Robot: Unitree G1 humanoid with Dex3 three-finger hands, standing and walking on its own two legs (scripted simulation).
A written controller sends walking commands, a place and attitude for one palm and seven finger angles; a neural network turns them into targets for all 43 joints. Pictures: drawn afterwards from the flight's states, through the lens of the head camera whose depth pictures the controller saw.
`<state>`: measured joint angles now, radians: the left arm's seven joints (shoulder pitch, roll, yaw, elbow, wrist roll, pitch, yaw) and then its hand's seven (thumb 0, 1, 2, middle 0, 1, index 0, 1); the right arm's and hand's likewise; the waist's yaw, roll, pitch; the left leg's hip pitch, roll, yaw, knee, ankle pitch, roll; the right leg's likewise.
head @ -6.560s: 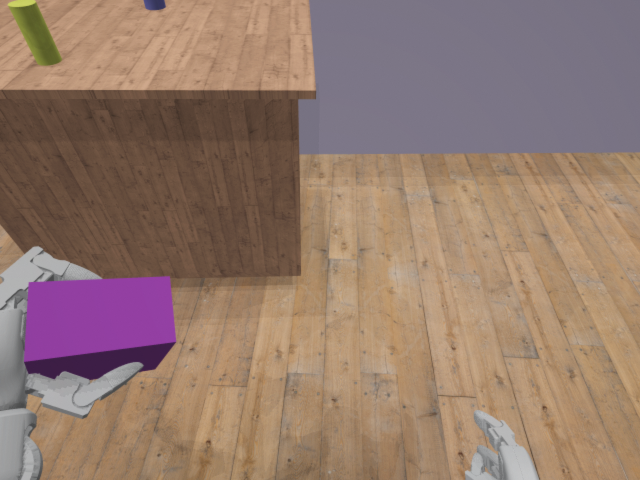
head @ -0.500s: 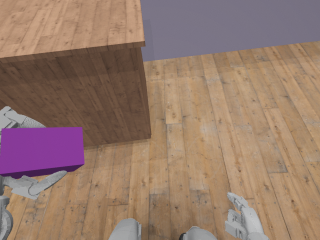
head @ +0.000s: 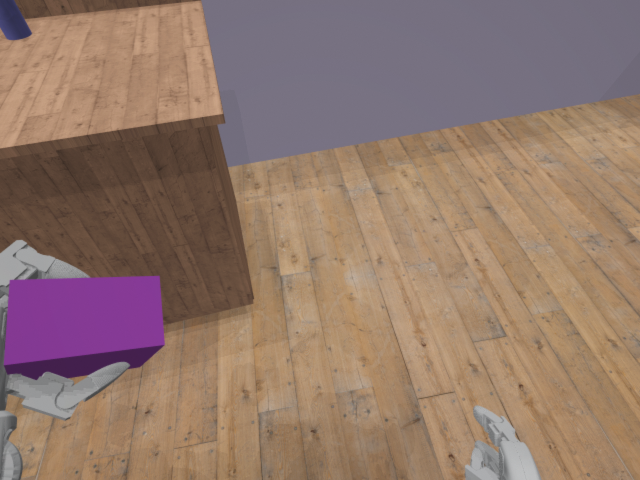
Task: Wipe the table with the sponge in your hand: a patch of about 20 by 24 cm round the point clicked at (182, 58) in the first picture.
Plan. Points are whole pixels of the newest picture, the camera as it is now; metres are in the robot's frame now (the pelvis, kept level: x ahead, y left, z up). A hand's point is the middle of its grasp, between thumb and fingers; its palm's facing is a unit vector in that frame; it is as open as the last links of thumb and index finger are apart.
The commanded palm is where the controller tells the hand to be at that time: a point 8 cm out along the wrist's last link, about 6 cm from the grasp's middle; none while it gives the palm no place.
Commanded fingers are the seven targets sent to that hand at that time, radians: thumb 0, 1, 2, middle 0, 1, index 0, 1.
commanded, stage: take the last steps up to it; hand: left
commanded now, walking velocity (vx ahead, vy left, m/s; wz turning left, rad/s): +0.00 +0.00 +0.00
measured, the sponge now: (106, 329) +0.21 +0.22 +0.16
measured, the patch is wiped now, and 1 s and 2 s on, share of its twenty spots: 0.00 0.00 0.00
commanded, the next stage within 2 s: none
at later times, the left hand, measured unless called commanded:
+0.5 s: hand (74, 355) +0.18 +0.22 +0.18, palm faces +0.41 -0.79 -0.45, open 10.6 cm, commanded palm +0.13 +0.26 +0.19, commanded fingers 0.00 0.10 1.30 -1.20 -1.60 -1.20 -1.60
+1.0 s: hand (73, 298) +0.24 +0.27 +0.16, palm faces +0.37 -0.78 -0.50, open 10.5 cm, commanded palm +0.18 +0.31 +0.19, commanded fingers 0.00 0.10 1.30 -1.20 -1.60 -1.20 -1.60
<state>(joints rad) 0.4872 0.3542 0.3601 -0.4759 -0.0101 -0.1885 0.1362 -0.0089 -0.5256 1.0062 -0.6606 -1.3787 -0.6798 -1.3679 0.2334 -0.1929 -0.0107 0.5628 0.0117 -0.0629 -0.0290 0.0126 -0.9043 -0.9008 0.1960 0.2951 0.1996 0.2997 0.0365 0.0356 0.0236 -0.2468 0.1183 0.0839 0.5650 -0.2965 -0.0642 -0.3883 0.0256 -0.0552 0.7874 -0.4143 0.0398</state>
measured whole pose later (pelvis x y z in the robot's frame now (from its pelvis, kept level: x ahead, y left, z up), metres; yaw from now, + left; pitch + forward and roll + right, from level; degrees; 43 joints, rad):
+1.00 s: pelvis +0.03 +0.02 +0.01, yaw +2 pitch +1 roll +2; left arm 0.52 0.35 0.35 -0.50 0.00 -0.25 0.13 -0.01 -0.53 1.01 -0.66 -1.38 -0.68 -1.37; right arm 0.18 -0.21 -0.02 0.64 -0.01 -0.05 -0.03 0.01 -0.90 -0.90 0.20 0.30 0.20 0.30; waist 0.02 -0.01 0.12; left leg -0.48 0.08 0.10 0.80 -0.31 -0.02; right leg -0.22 -0.11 -0.13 0.50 -0.29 0.00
